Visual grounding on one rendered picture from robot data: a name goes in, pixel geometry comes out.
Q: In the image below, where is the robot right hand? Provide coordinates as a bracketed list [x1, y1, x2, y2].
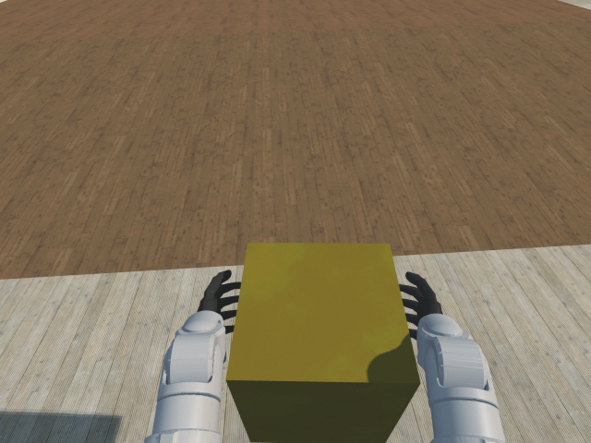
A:
[399, 271, 443, 340]

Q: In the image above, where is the robot left hand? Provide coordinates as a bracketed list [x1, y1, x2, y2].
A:
[197, 270, 241, 334]

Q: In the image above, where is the right robot forearm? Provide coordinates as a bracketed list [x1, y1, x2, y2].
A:
[416, 314, 506, 443]

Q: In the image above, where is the left robot forearm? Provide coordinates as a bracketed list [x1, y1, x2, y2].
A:
[144, 310, 226, 443]

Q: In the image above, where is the carton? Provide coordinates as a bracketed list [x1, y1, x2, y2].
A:
[226, 243, 421, 443]

